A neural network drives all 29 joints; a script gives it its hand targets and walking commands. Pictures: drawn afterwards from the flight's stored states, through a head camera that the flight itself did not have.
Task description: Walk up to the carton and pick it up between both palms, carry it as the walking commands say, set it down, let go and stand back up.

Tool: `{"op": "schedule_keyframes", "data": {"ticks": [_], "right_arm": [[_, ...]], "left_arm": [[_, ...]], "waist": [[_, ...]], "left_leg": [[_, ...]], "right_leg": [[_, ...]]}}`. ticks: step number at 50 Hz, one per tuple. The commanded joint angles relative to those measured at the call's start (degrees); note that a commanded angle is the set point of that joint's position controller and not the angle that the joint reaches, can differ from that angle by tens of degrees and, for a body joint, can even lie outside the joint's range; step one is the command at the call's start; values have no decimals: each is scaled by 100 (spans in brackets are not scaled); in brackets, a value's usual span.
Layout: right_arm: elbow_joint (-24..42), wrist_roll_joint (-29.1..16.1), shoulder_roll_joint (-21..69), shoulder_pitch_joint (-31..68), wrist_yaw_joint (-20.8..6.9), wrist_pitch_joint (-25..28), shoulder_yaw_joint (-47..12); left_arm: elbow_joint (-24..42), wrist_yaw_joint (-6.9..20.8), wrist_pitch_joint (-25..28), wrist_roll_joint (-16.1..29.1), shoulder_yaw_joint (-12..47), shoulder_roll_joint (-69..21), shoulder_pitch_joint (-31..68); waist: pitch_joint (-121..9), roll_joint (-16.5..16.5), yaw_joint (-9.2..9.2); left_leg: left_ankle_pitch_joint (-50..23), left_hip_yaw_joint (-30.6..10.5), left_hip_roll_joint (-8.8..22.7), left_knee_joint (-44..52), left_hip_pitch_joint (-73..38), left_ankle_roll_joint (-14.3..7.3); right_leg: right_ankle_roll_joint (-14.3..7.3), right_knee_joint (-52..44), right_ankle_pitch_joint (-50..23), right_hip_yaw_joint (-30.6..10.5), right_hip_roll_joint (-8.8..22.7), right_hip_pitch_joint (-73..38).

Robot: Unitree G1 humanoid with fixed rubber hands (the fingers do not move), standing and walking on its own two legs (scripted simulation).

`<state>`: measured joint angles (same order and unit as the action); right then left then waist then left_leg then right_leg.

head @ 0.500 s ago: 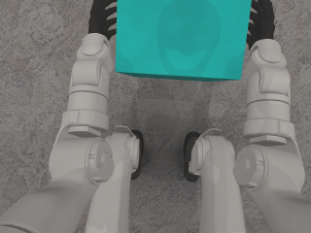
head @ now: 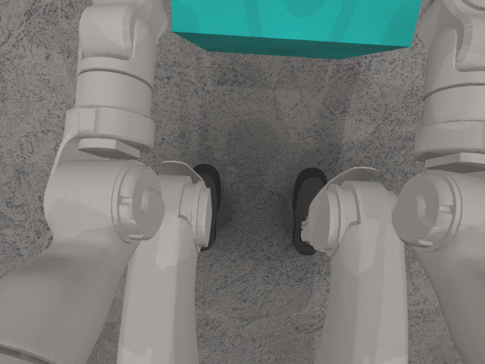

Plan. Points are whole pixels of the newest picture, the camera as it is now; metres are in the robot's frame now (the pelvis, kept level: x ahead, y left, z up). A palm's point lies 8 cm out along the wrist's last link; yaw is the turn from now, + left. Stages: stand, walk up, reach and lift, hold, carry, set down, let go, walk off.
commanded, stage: set down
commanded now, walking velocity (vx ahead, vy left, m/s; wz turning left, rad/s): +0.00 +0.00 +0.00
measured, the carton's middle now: out of the picture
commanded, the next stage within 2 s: none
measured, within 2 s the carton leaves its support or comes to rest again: rests again in 0.72 s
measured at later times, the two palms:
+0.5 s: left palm out of the picture +0.57 +0.13 -0.22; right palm out of the picture +0.57 -0.19 -0.22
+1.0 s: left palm out of the picture +0.57 +0.13 -0.23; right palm out of the picture +0.57 -0.20 -0.23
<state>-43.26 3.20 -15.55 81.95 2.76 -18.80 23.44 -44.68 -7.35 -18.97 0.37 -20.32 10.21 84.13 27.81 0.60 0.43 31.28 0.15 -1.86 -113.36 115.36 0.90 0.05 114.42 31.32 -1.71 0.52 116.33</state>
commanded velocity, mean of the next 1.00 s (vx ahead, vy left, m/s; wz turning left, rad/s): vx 0.00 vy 0.00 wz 0.00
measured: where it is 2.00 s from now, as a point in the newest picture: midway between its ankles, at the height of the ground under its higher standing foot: (255, 223)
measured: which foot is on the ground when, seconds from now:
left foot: down 0.00-1.00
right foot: down 0.00-1.00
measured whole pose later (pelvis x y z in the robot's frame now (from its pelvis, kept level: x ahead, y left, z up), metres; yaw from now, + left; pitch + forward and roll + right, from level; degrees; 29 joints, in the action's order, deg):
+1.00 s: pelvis +0.02 +0.00 -0.04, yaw +0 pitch +33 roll +2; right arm -52.2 0.6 -19.4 85.1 1.9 -13.9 19.5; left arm -53.2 -7.3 -15.2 2.4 -16.0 13.1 87.6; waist 29.8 0.5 0.4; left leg 35.3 0.0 -2.3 -122.4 120.7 0.9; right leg 0.1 123.4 35.4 -1.7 0.5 121.4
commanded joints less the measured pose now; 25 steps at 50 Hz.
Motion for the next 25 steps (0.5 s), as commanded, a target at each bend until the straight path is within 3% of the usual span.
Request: {"op": "schedule_keyframes", "data": {"ticks": [1,8,10,13,15,18,23,25], "right_arm": [[424,-557,4616,3932,-1586,321,-2806],[1189,-1260,4279,4599,-1326,585,-3404],[858,-1291,4236,4545,-1274,604,-3276],[97,-958,4175,3985,-1361,567,-2922],[-96,-820,4225,3775,-1428,545,-2798],[80,-844,4251,3863,-1460,568,-2850],[609,-1245,4365,4247,-1394,697,-3208],[451,-1243,4350,4172,-1376,701,-3167]], "left_arm": [[428,1866,344,500,2364,-4642,3773],[1330,1548,623,1267,3216,-4290,4669],[1144,1494,667,1304,3100,-4224,4685],[286,1598,598,968,2732,-4272,3946],[-17,1690,546,798,2591,-4333,3663],[129,1729,550,843,2675,-4419,3762],[944,1568,735,1304,3149,-4416,4378],[797,1524,737,1312,3127,-4411,4239]], "waist": [[-8479,-19,499],[-10638,4,602],[-10064,-35,584],[-8347,-76,658],[-7889,-82,663],[-8180,-103,666],[-9565,-120,665],[-9396,-115,677]], "left_leg": [[-1098,261,-569,341,-2192,-42],[-2434,161,-525,-123,-3291,-22],[-2323,180,-541,-164,-3085,-57],[-1713,161,-549,-135,-2445,-82],[-1486,184,-539,-142,-2240,-68],[-1676,191,-524,-240,-2381,-45],[-2589,146,-527,-459,-3049,-47],[-2573,144,-544,-448,-3055,-66]], "right_leg": [[-42,-567,-1618,380,-498,-3203],[-23,-72,-3023,376,-495,-4187],[-37,-34,-2852,371,-493,-3870],[-105,-85,-2142,371,-509,-3045],[-105,-104,-1913,378,-496,-2899],[-78,-16,-2103,390,-475,-3051],[-49,227,-3013,384,-478,-3576],[-58,230,-2955,404,-489,-3463]]}}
